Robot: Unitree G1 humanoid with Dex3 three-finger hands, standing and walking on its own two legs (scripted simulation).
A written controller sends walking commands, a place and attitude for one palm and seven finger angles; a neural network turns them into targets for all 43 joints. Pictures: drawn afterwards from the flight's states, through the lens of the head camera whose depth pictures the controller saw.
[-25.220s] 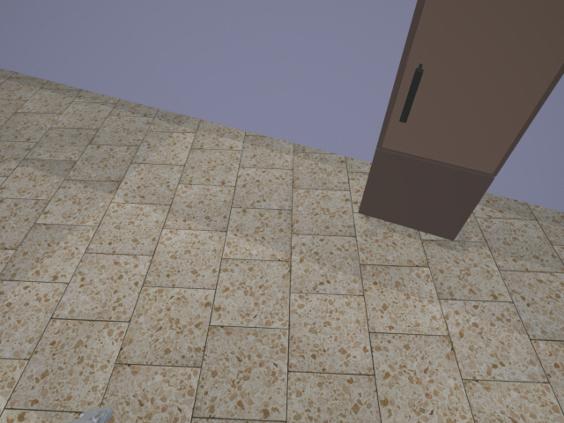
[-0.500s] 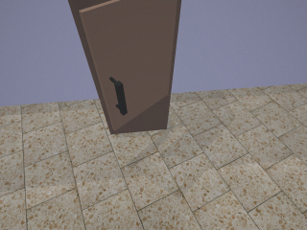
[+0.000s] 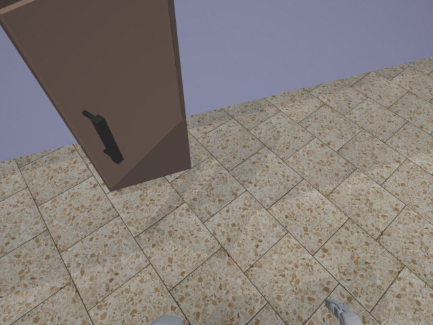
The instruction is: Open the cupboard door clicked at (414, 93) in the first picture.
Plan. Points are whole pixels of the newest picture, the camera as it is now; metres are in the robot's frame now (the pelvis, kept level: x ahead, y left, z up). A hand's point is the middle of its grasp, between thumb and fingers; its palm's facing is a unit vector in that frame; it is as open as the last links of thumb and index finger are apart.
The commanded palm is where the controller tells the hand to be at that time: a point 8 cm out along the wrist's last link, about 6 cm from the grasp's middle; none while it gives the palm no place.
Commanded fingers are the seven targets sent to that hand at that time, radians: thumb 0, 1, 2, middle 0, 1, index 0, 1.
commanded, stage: walk to a spot facing it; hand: left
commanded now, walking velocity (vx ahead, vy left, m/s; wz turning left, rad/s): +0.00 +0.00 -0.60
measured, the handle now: (103, 138) +0.55 +0.37 -0.10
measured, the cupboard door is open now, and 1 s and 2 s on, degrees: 36 36 36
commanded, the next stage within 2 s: none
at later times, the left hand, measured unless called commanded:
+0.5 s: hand (142, 305) +0.16 +0.18 -0.18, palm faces -0.31 -0.91 -0.25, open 7.4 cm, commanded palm none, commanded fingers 0.00 0.90 0.90 -0.20 -0.30 -0.20 -0.30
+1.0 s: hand (188, 282) +0.21 +0.09 -0.17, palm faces -0.56 -0.79 -0.23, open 7.4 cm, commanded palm none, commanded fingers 0.00 0.90 0.90 -0.20 -0.30 -0.20 -0.30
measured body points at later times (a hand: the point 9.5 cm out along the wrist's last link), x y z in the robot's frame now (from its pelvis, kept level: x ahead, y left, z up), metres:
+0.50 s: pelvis +0.01 +0.00 -0.02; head +0.07 -0.01 +0.43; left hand +0.18 +0.22 -0.16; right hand +0.00 -0.29 -0.14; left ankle +0.05 +0.12 -0.73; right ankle +0.00 -0.13 -0.74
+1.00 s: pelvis +0.05 -0.05 -0.01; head +0.09 -0.08 +0.44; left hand +0.24 +0.13 -0.15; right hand -0.03 -0.31 -0.14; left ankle +0.15 +0.05 -0.71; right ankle -0.05 -0.13 -0.74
